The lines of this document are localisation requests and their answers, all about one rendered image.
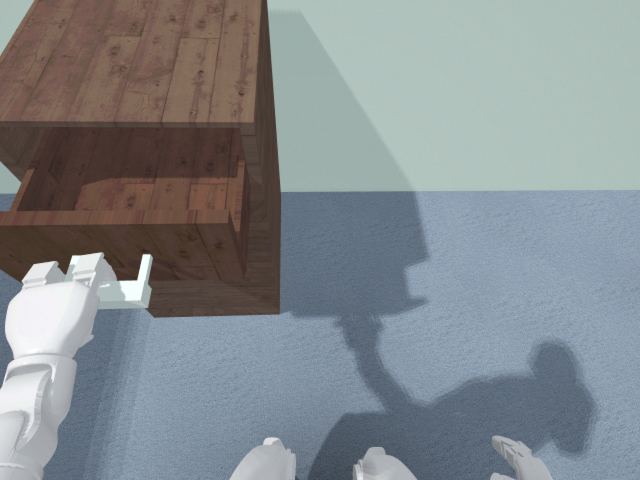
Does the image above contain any right robot shin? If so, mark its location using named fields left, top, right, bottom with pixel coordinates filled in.
left=362, top=447, right=386, bottom=461

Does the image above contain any cabinet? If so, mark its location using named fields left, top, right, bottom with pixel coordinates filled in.
left=0, top=0, right=281, bottom=318

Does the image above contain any left robot hand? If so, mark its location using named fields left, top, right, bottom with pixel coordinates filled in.
left=5, top=252, right=117, bottom=360

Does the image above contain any left robot shin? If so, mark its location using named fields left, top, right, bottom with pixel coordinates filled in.
left=263, top=438, right=284, bottom=447

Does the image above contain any robot shin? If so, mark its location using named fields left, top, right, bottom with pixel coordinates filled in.
left=362, top=447, right=386, bottom=461
left=263, top=438, right=284, bottom=447

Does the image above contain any handle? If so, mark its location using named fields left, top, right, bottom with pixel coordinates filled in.
left=58, top=254, right=153, bottom=309

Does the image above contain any robot left forearm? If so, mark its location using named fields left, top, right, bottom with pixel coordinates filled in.
left=0, top=353, right=77, bottom=480

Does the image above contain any drawer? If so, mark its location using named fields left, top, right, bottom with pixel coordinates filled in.
left=0, top=127, right=251, bottom=283

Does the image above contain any right robot hand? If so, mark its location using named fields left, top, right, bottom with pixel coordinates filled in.
left=490, top=436, right=553, bottom=480

